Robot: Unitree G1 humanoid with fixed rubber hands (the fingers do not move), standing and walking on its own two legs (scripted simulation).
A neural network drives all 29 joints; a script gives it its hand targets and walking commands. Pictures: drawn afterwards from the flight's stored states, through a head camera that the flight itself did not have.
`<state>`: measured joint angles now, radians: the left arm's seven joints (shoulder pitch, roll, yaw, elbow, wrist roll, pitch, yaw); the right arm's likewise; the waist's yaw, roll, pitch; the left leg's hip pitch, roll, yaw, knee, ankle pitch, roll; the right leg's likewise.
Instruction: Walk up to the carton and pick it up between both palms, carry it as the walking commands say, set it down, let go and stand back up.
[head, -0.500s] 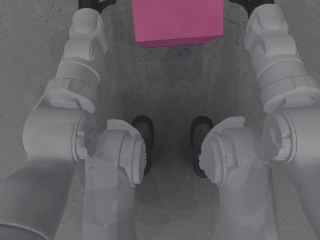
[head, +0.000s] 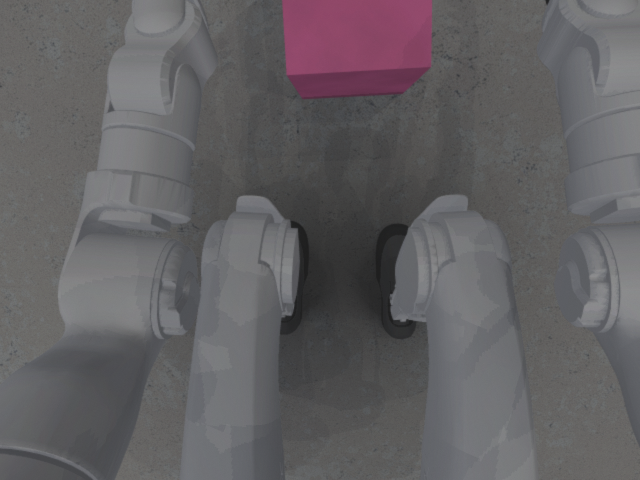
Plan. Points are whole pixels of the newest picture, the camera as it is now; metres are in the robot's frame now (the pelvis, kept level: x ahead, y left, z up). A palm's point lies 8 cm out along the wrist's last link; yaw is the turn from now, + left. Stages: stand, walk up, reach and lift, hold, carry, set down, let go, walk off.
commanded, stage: set down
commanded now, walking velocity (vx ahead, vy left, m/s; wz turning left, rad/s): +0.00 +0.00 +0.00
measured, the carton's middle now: (352, 7) +0.59 +0.00 -0.32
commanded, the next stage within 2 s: let go in 0.80 s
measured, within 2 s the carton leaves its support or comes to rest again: neither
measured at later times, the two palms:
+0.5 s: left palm out of the picture +0.55 +0.16 +0.04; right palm out of the picture +0.56 -0.18 +0.03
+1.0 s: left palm out of the picture +0.50 +0.17 +0.11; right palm out of the picture +0.52 -0.20 +0.10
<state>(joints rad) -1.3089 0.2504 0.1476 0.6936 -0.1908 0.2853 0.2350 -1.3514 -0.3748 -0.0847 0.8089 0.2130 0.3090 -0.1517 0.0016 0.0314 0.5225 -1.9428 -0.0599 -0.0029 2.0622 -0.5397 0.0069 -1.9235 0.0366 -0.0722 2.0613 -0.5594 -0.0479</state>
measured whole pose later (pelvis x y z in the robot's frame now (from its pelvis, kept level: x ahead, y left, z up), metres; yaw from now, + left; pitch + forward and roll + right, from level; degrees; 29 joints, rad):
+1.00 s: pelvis +0.02 +0.00 +0.22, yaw +1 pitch +19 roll -1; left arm -1.01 0.21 0.16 0.47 -0.06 0.38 0.15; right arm -1.07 -0.36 -0.11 0.61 0.11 0.37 -0.09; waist 0.00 0.03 0.53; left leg -1.22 -0.06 -0.05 1.27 -0.38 0.01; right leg -1.20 0.05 -0.04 1.26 -0.39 -0.05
